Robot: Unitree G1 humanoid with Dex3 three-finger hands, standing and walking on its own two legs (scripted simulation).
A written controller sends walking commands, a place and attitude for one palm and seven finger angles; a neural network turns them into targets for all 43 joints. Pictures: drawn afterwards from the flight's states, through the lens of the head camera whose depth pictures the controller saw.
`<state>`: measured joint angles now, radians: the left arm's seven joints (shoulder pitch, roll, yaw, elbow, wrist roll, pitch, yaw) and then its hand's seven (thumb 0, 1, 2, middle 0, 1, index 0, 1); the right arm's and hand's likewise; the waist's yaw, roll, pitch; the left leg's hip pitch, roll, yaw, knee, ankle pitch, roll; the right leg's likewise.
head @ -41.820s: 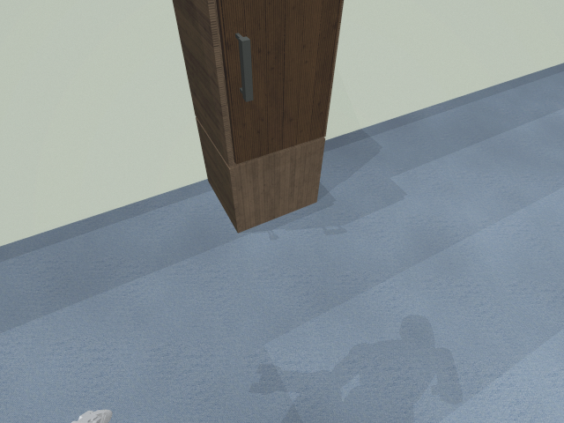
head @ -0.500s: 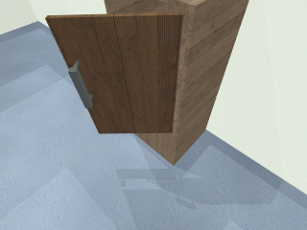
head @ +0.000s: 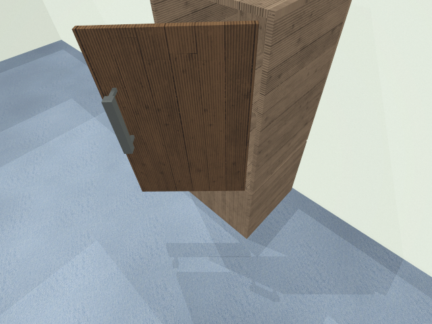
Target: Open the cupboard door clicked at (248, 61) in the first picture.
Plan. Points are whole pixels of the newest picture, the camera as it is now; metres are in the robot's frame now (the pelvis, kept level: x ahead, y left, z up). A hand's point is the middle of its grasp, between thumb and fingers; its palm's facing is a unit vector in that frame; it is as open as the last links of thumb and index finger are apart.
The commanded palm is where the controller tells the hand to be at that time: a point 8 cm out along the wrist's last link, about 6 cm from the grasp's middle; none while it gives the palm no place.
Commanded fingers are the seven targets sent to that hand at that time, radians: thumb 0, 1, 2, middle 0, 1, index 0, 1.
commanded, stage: come to a stop and stand still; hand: left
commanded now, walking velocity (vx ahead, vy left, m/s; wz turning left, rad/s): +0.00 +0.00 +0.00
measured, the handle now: (121, 122) +0.58 +0.29 +0.03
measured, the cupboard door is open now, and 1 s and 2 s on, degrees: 43 43 43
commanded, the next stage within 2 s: look again from close up in 0.34 s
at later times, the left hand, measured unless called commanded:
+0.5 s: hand out of the picture +0.02 +0.18 -0.16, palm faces -0.01 -0.98 -0.21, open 7.4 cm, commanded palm none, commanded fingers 0.00 0.90 0.90 -0.20 -0.30 -0.20 -0.30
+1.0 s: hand out of the picture +0.02 +0.18 -0.16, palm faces +0.00 -0.98 -0.20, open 7.3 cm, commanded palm none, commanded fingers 0.00 0.90 0.90 -0.20 -0.30 -0.20 -0.30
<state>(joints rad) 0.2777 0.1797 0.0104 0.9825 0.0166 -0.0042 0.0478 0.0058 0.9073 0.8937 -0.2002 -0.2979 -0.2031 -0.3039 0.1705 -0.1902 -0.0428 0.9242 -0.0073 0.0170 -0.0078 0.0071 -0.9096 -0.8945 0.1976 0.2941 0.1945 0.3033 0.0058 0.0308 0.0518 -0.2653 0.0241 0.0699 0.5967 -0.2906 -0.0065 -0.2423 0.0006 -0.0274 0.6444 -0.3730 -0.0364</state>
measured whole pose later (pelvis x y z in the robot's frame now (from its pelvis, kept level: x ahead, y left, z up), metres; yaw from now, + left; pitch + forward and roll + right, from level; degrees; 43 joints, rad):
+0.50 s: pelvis -0.01 +0.00 +0.01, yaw +0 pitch -1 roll +1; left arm 0.26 0.19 -0.01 1.06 0.01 -0.01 0.02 0.01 0.91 0.89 -0.20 -0.30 -0.20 -0.30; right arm 0.33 -0.18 0.01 1.11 -0.02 0.00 -0.02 0.01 -0.91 -0.89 0.20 0.29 0.19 0.30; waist -0.01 0.00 0.04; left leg -0.23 0.04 0.07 0.45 -0.21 -0.01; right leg -0.20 0.02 -0.03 0.49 -0.27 -0.04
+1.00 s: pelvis +0.01 +0.00 +0.01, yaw -1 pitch -1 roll +1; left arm 0.26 0.17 -0.01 1.11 0.01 -0.02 0.02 0.01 0.91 0.89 -0.20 -0.30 -0.20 -0.30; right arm 0.22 -0.17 0.00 1.12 -0.01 -0.02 -0.02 0.01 -0.92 -0.89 0.20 0.29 0.20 0.30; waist 0.01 -0.01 0.03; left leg -0.19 0.03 0.08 0.44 -0.24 -0.01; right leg -0.16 0.02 -0.02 0.48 -0.30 -0.03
